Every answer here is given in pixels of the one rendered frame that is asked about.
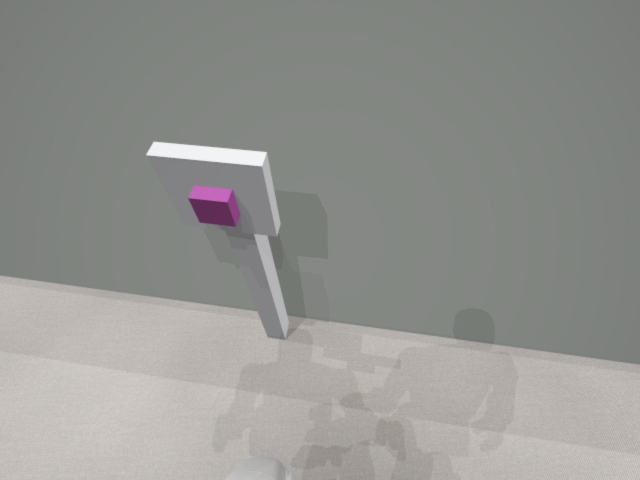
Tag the panel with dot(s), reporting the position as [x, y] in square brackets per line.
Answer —
[179, 167]

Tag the left robot thigh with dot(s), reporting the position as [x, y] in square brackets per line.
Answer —
[260, 468]

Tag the button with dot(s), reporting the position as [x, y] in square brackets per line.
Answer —
[214, 205]

